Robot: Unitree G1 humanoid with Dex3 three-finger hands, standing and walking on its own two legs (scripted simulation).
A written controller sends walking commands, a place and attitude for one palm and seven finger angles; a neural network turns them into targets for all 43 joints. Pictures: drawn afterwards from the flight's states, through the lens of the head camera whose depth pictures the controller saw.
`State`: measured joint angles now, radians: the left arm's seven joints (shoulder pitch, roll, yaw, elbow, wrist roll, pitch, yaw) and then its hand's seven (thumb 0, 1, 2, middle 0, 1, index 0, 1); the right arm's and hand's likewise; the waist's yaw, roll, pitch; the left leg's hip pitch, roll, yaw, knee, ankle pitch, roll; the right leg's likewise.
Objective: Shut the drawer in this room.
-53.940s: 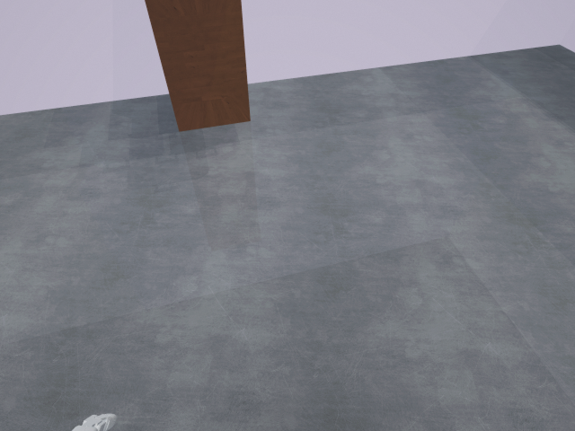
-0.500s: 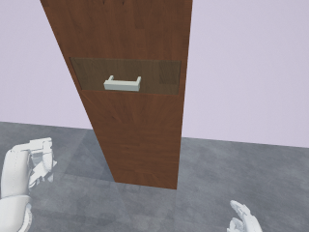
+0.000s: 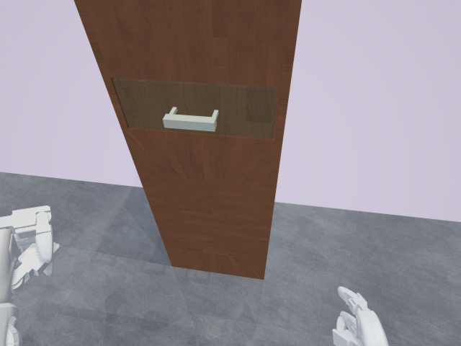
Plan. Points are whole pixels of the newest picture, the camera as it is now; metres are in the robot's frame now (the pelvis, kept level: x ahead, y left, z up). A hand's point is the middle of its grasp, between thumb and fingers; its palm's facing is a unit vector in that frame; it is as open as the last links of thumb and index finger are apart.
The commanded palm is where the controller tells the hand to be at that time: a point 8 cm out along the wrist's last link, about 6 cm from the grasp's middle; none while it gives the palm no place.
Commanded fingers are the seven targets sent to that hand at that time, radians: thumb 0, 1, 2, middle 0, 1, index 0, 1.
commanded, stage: step back with the hand held close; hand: left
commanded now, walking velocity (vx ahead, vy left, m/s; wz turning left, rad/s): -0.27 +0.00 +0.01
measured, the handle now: (192, 117) +0.57 +0.16 +0.11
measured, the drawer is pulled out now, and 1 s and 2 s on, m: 0.00 0.00 0.00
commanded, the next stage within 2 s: stop stepping back and stand still in 1.22 s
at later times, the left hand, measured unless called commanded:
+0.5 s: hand (32, 292) +0.13 +0.25 +0.15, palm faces +0.35 -0.81 -0.47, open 3.3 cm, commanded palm +0.07 +0.29 +0.17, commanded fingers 0.00 0.90 0.90 -1.40 -1.60 -1.40 -1.60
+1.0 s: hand out of the picture +0.06 +0.26 +0.16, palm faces +0.35 -0.83 -0.43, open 3.2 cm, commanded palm -0.01 +0.31 +0.17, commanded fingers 0.00 0.90 0.90 -1.40 -1.60 -1.40 -1.60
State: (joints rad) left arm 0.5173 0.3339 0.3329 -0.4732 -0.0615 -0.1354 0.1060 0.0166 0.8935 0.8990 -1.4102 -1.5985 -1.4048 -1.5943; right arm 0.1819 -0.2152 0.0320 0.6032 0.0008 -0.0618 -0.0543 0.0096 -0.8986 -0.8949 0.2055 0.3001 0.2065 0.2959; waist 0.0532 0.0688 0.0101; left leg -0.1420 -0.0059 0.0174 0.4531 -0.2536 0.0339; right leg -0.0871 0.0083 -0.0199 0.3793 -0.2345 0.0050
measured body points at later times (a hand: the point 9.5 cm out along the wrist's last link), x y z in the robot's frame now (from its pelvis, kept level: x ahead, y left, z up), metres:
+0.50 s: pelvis -0.06 +0.01 -0.01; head -0.04 +0.02 +0.44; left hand +0.11 +0.29 +0.18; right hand +0.11 -0.23 -0.09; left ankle +0.00 +0.10 -0.74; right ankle -0.01 -0.12 -0.74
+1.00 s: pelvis -0.12 +0.02 -0.02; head -0.10 +0.05 +0.43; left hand +0.04 +0.30 +0.18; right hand +0.06 -0.22 -0.09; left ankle +0.00 +0.10 -0.74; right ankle -0.07 -0.12 -0.74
